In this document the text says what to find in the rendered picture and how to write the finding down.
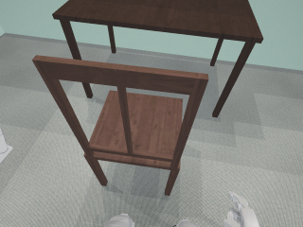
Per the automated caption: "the robot left thigh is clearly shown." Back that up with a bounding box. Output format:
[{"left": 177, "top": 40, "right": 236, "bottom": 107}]
[{"left": 104, "top": 215, "right": 134, "bottom": 227}]

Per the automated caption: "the table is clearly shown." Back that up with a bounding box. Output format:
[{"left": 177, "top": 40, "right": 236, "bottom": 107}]
[{"left": 52, "top": 0, "right": 263, "bottom": 118}]

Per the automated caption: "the chair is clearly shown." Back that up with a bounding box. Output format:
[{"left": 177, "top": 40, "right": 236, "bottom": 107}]
[{"left": 32, "top": 55, "right": 209, "bottom": 196}]

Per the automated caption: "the right robot hand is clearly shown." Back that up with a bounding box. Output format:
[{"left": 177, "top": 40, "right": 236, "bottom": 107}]
[{"left": 223, "top": 191, "right": 260, "bottom": 227}]

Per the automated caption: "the left robot hand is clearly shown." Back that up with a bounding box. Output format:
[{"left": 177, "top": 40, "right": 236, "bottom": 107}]
[{"left": 0, "top": 127, "right": 12, "bottom": 164}]

